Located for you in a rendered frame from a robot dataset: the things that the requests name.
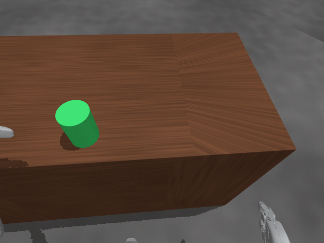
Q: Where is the can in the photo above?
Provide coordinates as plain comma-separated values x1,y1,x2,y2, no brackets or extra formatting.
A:
55,100,99,148

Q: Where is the right robot hand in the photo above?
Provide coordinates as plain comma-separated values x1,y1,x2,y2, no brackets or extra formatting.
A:
258,201,290,243

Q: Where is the left robot hand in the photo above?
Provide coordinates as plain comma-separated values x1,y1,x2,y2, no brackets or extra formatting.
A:
0,126,14,138

